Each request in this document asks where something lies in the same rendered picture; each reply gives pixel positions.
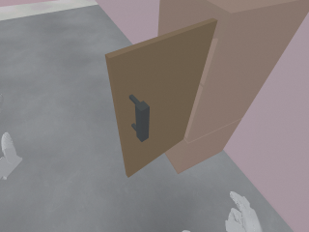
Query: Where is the handle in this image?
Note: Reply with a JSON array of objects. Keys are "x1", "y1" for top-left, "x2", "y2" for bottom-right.
[{"x1": 129, "y1": 94, "x2": 150, "y2": 142}]

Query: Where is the cupboard door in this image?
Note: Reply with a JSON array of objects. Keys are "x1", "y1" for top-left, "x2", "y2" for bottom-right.
[{"x1": 104, "y1": 18, "x2": 218, "y2": 178}]

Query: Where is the left robot hand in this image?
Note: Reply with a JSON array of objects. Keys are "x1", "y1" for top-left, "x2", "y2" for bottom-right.
[{"x1": 0, "y1": 94, "x2": 22, "y2": 181}]

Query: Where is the right robot hand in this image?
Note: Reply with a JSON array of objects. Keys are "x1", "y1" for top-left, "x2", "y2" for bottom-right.
[{"x1": 225, "y1": 191, "x2": 264, "y2": 232}]

